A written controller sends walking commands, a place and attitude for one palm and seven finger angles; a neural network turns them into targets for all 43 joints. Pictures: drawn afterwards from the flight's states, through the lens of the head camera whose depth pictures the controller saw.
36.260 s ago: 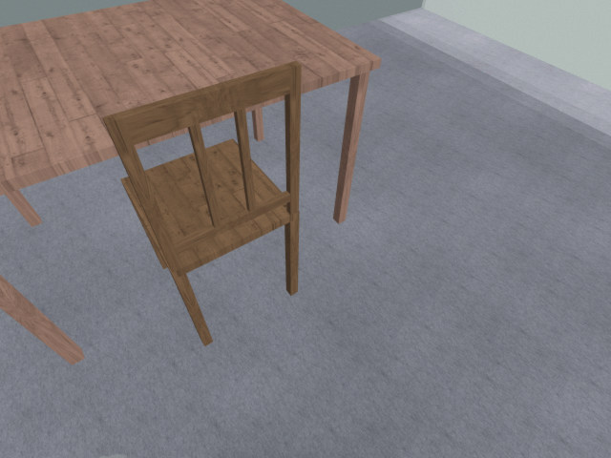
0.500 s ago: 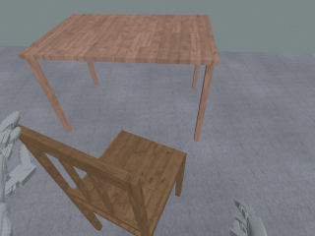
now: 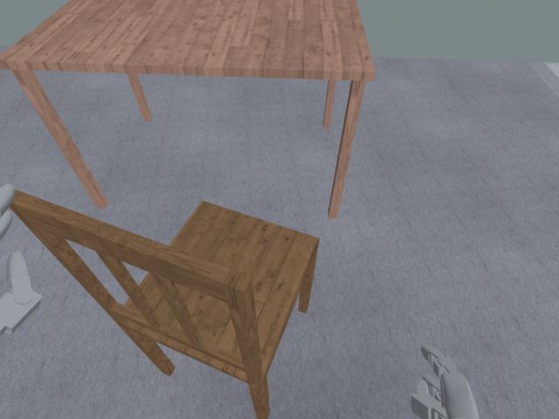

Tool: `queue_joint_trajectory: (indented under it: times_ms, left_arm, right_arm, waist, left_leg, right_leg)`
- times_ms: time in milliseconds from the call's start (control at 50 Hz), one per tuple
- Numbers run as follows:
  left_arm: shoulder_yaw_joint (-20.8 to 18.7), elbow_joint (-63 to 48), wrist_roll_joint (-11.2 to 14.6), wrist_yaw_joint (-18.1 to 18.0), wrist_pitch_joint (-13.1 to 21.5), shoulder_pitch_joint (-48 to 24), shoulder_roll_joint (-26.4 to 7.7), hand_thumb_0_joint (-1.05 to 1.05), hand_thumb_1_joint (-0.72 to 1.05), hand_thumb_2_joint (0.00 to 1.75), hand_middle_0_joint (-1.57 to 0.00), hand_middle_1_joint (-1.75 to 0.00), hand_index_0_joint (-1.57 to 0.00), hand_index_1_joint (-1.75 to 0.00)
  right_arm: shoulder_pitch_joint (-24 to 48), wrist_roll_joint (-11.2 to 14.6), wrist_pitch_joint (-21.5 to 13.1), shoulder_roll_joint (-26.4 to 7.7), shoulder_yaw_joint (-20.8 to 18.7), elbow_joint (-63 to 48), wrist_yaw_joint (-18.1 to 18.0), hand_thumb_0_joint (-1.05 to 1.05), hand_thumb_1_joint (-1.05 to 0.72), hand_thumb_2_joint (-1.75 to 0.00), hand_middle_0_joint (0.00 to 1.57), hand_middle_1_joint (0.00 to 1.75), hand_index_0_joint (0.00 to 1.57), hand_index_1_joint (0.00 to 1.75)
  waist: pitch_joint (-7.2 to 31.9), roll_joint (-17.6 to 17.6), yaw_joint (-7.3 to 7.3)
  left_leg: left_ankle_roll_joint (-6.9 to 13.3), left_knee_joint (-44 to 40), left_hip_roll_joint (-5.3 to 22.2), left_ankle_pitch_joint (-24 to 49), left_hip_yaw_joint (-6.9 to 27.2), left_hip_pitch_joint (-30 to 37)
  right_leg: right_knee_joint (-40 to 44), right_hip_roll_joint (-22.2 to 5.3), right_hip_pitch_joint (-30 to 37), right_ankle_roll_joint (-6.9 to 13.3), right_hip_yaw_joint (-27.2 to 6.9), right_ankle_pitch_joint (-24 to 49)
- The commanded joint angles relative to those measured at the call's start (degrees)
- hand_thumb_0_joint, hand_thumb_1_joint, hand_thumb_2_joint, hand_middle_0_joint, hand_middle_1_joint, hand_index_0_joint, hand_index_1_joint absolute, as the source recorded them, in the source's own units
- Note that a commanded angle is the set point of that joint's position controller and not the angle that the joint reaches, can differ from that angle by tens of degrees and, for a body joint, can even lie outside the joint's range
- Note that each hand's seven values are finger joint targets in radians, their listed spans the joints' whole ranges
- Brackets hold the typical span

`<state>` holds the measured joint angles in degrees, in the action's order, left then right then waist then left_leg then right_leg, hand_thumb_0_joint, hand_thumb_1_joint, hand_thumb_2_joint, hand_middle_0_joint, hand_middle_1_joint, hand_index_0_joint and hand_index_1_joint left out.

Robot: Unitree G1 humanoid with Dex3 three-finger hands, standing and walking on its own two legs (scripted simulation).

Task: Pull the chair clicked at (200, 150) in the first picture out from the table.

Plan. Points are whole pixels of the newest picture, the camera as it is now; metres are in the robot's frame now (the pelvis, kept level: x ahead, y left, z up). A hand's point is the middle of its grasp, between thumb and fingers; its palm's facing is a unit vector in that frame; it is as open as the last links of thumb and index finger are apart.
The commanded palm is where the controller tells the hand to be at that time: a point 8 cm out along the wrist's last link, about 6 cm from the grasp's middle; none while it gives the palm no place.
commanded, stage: step back with the hand held close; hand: left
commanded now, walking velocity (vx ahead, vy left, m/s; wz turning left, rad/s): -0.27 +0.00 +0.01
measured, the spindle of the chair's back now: (134, 292) +0.33 +0.29 -0.08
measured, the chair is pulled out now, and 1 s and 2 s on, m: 0.60 0.60 0.60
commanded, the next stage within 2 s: stop stepping back and stand still in 1.28 s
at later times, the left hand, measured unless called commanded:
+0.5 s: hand (13, 337) +0.16 +0.26 +0.17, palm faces +0.44 -0.76 -0.48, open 7.4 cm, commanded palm +0.09 +0.30 +0.18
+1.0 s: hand out of the picture +0.13 +0.27 +0.17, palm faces +0.46 -0.74 -0.49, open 7.4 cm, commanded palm +0.07 +0.29 +0.18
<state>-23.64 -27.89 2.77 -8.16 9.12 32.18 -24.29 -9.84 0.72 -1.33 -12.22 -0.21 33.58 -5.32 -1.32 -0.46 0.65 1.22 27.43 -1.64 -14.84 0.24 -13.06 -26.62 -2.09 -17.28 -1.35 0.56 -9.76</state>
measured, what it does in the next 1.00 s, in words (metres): steps on the spot: right foot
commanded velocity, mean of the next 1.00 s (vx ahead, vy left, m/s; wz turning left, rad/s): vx -0.36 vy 0.00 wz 0.00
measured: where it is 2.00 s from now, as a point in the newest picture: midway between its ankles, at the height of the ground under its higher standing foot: outside the picture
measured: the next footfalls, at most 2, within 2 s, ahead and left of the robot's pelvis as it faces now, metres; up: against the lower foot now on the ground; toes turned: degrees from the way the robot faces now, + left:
right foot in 0.96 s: -0.06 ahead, -0.14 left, +0.00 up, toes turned +1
left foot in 1.30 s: -0.07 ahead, +0.09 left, +0.00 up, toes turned +0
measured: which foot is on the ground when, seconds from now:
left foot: down 0.00-1.00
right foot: down 0.00-0.82, up 0.84-0.94, down 0.96-1.00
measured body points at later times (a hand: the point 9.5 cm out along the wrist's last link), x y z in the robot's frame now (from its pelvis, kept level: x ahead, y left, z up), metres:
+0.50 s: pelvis -0.05 +0.00 -0.01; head -0.02 +0.01 +0.44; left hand +0.13 +0.30 +0.19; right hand +0.12 -0.25 -0.09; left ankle +0.00 +0.11 -0.74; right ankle +0.05 -0.13 -0.74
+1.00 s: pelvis -0.07 -0.01 -0.01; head -0.04 +0.03 +0.43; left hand +0.10 +0.30 +0.19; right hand +0.10 -0.23 -0.09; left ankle +0.00 +0.11 -0.74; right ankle -0.10 -0.14 -0.74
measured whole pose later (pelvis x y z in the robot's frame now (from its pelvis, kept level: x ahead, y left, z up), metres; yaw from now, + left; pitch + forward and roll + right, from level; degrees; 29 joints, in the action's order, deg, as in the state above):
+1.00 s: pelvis -0.07 -0.01 -0.01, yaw +0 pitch +4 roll -2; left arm -29.3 -33.2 1.5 -9.5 16.1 31.8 -26.9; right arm -11.6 -1.3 -8.3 -9.2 0.4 36.4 -4.4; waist 0.5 3.2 1.0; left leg 0.4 36.1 0.9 -12.1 1.7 -28.3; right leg -34.8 1.1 -18.3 -0.2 -0.7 -20.8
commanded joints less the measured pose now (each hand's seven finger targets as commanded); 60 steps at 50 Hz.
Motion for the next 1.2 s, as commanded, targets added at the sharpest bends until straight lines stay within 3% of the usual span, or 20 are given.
queue_joint_trajectory:
  times_ms: [0, 100, 220, 280, 420, 540, 600, 660, 700, 760, 820, 880, 920, 980, 1000, 1020, 1080, 1120, 1160, 1180]
  left_arm:
    - [-6.75, -11.60, -0.43, -2.01, 3.62, -2.07, -9.48, 0.00, 0.90, 0.90, -0.20, -0.30, -0.20, -0.30]
    - [-7.71, -13.28, -0.87, -2.66, 4.87, -2.61, -10.29, 0.00, 0.90, 0.90, -0.20, -0.30, -0.20, -0.30]
    - [-8.89, -13.25, -1.43, -3.03, 6.21, -2.88, -10.79, 0.00, 0.90, 0.90, -0.20, -0.30, -0.20, -0.30]
    - [-8.53, -12.50, -1.60, -3.12, 6.69, -3.37, -10.21, 0.00, 0.90, 0.90, -0.20, -0.30, -0.20, -0.30]
    - [-9.20, -14.14, -1.57, -3.37, 7.14, -2.76, -11.21, 0.00, 0.90, 0.90, -0.20, -0.30, -0.20, -0.30]
    - [-10.76, -15.18, -2.04, -3.09, 8.00, -2.06, -11.17, 0.00, 0.90, 0.90, -0.20, -0.30, -0.20, -0.30]
    - [-10.93, -15.53, -1.73, -2.86, 8.28, -2.58, -11.40, 0.00, 0.90, 0.90, -0.20, -0.30, -0.20, -0.30]
    - [-9.91, -14.93, -0.78, -3.26, 7.86, -2.37, -11.36, 0.00, 0.90, 0.90, -0.20, -0.30, -0.20, -0.30]
    - [-9.53, -15.00, -0.55, -3.95, 7.49, -1.47, -11.19, 0.00, 0.90, 0.90, -0.20, -0.30, -0.20, -0.30]
    - [-9.99, -16.04, -0.90, -4.16, 7.89, -0.69, -11.37, 0.00, 0.90, 0.90, -0.20, -0.30, -0.20, -0.30]
    - [-11.96, -17.17, -2.63, -3.63, 9.04, -2.74, -11.70, 0.00, 0.90, 0.90, -0.20, -0.30, -0.20, -0.30]
    - [-11.35, -17.53, -1.80, -2.54, 9.61, -1.10, -11.27, 0.00, 0.90, 0.90, -0.20, -0.30, -0.20, -0.30]
    - [-10.98, -17.16, -1.44, -2.00, 10.51, -0.50, -10.83, 0.00, 0.90, 0.90, -0.20, -0.30, -0.20, -0.30]
    - [-7.96, -18.17, -1.28, -1.43, 11.62, -5.35, -9.91, 0.00, 0.90, 0.90, -0.20, -0.30, -0.20, -0.30]
    - [-7.59, -18.86, -1.37, -1.37, 11.44, -6.43, -10.23, 0.00, 0.90, 0.90, -0.20, -0.30, -0.20, -0.30]
    - [-8.21, -19.09, -1.15, -1.18, 10.99, -5.94, -11.14, 0.00, 0.90, 0.90, -0.20, -0.30, -0.20, -0.30]
    - [-9.35, -17.66, 0.91, -0.50, 9.73, -1.22, -11.53, 0.00, 0.90, 0.90, -0.20, -0.30, -0.20, -0.30]
    - [-10.68, -15.87, 1.35, -1.23, 9.03, -1.00, -13.10, 0.00, 0.90, 0.90, -0.20, -0.30, -0.20, -0.30]
    - [-10.47, -13.80, 0.54, -1.82, 7.68, -0.53, -11.67, 0.00, 0.90, 0.90, -0.20, -0.30, -0.20, -0.30]
    - [-10.55, -12.51, -0.08, -1.98, 7.38, 0.54, -10.91, 0.00, 0.90, 0.90, -0.20, -0.30, -0.20, -0.30]
  right_arm:
    - [5.76, 0.08, -3.56, -7.03, -2.32, -9.41, -0.55, 0.00, -0.90, -0.90, 0.20, 0.30, 0.20, 0.30]
    - [4.76, 0.09, -4.54, -7.19, -2.32, -9.63, -0.34, 0.00, -0.90, -0.90, 0.20, 0.30, 0.20, 0.30]
    - [4.29, 0.20, -5.92, -7.71, -2.31, -9.86, -0.44, 0.00, -0.90, -0.90, 0.20, 0.30, 0.20, 0.30]
    - [3.41, 0.19, -6.69, -7.53, -2.32, -9.69, -0.28, 0.00, -0.90, -0.90, 0.20, 0.30, 0.20, 0.30]
    - [3.52, -0.17, -7.08, -7.86, -2.89, -8.41, 0.24, 0.00, -0.90, -0.90, 0.20, 0.30, 0.20, 0.30]
    - [3.96, -0.21, -7.35, -7.28, -2.91, -8.73, 0.00, 0.00, -0.90, -0.90, 0.20, 0.30, 0.20, 0.30]
    - [3.10, -0.48, -7.45, -7.19, -3.28, -8.29, 0.19, 0.00, -0.90, -0.90, 0.20, 0.30, 0.20, 0.30]
    - [2.41, -0.63, -6.81, -6.71, -3.55, -6.99, 0.81, 0.00, -0.90, -0.90, 0.20, 0.30, 0.20, 0.30]
    - [2.62, -0.85, -6.08, -6.15, -3.39, -6.13, 1.02, 0.00, -0.90, -0.90, 0.20, 0.30, 0.20, 0.30]
    - [4.25, -0.89, -5.53, -6.49, -2.95, -6.69, 0.38, 0.00, -0.90, -0.90, 0.20, 0.30, 0.20, 0.30]
    - [5.84, -0.36, -6.98, -7.54, -2.97, -8.55, -0.44, 0.00, -0.90, -0.90, 0.20, 0.30, 0.20, 0.30]
    - [3.78, -1.05, -8.96, -6.96, -3.61, -7.20, -0.13, 0.00, -0.90, -0.90, 0.20, 0.30, 0.20, 0.30]
    - [3.21, -1.97, -10.17, -6.99, -3.20, -5.45, 0.12, 0.00, -0.90, -0.90, 0.20, 0.30, 0.20, 0.30]
    - [2.63, -2.62, -11.43, -7.12, -2.32, -2.57, 0.66, 0.00, -0.90, -0.90, 0.20, 0.30, 0.20, 0.30]
    - [2.99, -2.66, -11.36, -7.01, -2.27, -2.54, 0.79, 0.00, -0.90, -0.90, 0.20, 0.30, 0.20, 0.30]
    - [3.06, -2.27, -11.35, -6.77, -2.85, -2.49, 0.75, 0.00, -0.90, -0.90, 0.20, 0.30, 0.20, 0.30]
    - [5.07, -1.08, -9.67, -6.01, -3.23, -5.45, 0.90, 0.00, -0.90, -0.90, 0.20, 0.30, 0.20, 0.30]
    - [4.57, -0.32, -8.06, -4.87, -3.83, -5.33, 0.86, 0.00, -0.90, -0.90, 0.20, 0.30, 0.20, 0.30]
    - [6.90, -1.12, -6.42, -2.55, -2.65, -5.72, 0.65, 0.00, -0.90, -0.90, 0.20, 0.30, 0.20, 0.30]
    - [7.54, -1.44, -5.73, -1.51, -1.61, -6.18, 0.23, 0.00, -0.90, -0.90, 0.20, 0.30, 0.20, 0.30]
  waist:
    - [6.33, -1.71, -0.03]
    - [5.72, -0.48, -0.22]
    - [5.03, -5.16, -0.28]
    - [4.46, -2.81, -0.23]
    - [6.54, -2.06, -0.40]
    - [8.78, -5.31, -0.08]
    - [8.71, -1.33, -0.39]
    - [9.21, 5.54, -0.99]
    - [10.15, 7.87, -1.08]
    - [8.45, 0.34, -1.25]
    - [6.31, -15.01, -0.92]
    - [8.48, -7.51, -0.03]
    - [7.43, -11.87, -0.02]
    - [11.86, -12.59, 0.08]
    - [15.27, -12.57, 0.13]
    - [18.35, -7.98, 0.35]
    - [16.10, -1.05, 0.15]
    - [13.22, 9.11, -0.38]
    - [8.36, 10.16, -0.43]
    - [7.54, 9.48, -0.95]
  left_leg:
    - [1.29, -6.10, 6.68, 1.79, 4.63, -9.82]
    - [1.64, -5.46, 5.78, -8.41, 5.31, -13.79]
    - [2.60, -8.17, 7.47, -15.05, 7.32, -20.64]
    - [2.54, -6.73, 6.95, -16.21, 7.04, -21.62]
    - [2.08, -3.65, 6.38, -9.99, 6.70, -17.95]
    - [3.88, -6.45, 9.99, -9.62, 9.05, -27.22]
    - [2.67, -1.08, 6.59, -11.28, 6.55, -24.98]
    - [0.30, 8.28, 1.88, -10.80, 3.48, -13.97]
    - [-0.24, 12.02, 1.06, -8.41, 1.95, -7.30]
    - [1.77, -0.30, 6.40, -7.92, 7.47, -9.54]
    - [7.44, -16.27, 18.22, -24.29, 18.73, -35.72]
    - [5.82, -6.49, 15.98, 0.74, 14.51, -21.12]
    - [5.76, -5.72, 15.89, 7.16, 13.81, -15.33]
    - [4.46, -0.90, 15.31, 31.66, 12.74, 1.30]
    - [3.63, 1.17, 14.89, 38.52, 11.00, 5.88]
    - [2.69, 2.75, 13.82, 38.52, 9.05, 9.01]
    - [-0.04, 7.56, 8.20, 16.76, 3.57, 0.67]
    - [-2.97, 22.56, -0.04, -4.97, 0.41, -4.63]
    - [-2.57, 29.64, 1.02, -13.38, 4.03, -12.89]
    - [-2.51, 23.41, 2.07, -12.97, 3.20, -13.97]
  right_leg:
    - [1.27, -3.38, 9.01, 1.69, -4.62, 5.47]
    - [3.53, -3.73, 7.55, 2.15, -6.29, -3.52]
    - [0.15, -2.13, 10.36, 1.61, -5.39, -6.38]
    - [0.56, -2.40, 9.66, 1.66, -6.08, -7.28]
    - [1.41, -3.73, 6.25, 2.90, -7.42, -3.53]
    - [-9.25, -1.03, 15.55, 1.36, -5.08, 6.17]
    - [-4.60, -3.77, 11.33, 2.86, -9.49, 5.90]
    - [6.88, -10.05, -0.66, 6.67, -14.37, -4.56]
    - [9.72, -12.79, -5.87, 7.92, -13.15, -8.23]
    - [2.64, -5.83, -5.49, 3.98, -6.87, -9.53]
    - [-20.67, 3.70, 14.72, 0.22, -1.46, -6.91]
    - [-15.96, 2.34, 6.41, 1.59, -3.30, -6.71]
    - [-11.02, 2.34, 3.39, 1.90, -2.62, -9.30]
    - [-1.72, 2.03, 0.05, 1.96, -2.20, -1.93]
    - [-0.65, 1.59, 1.03, 1.90, -2.36, 4.22]
    - [-1.09, 1.88, 1.72, 1.84, -2.51, 4.70]
    - [3.04, -4.33, 1.74, 4.20, -8.78, 15.33]
    - [10.67, -16.90, -3.78, 10.90, -19.66, 17.49]
    - [9.49, -18.41, -1.64, 14.36, -16.40, 23.67]
    - [6.00, -14.96, 1.86, 12.31, -11.20, 30.78]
